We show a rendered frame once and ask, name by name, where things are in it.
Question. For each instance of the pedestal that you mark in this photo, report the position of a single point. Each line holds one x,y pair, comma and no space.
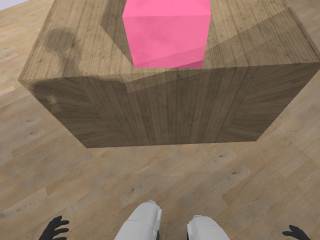
258,57

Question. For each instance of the left robot hand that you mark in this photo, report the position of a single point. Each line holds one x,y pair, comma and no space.
50,231

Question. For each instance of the right robot hand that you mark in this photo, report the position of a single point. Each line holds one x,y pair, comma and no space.
296,233

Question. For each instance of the robot right thigh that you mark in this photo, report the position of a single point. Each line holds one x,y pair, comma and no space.
205,228

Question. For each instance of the carton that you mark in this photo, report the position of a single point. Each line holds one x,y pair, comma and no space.
167,33

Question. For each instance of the robot thigh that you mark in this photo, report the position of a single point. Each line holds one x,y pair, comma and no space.
142,222
205,228

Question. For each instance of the robot left thigh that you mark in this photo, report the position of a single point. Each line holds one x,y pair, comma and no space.
142,222

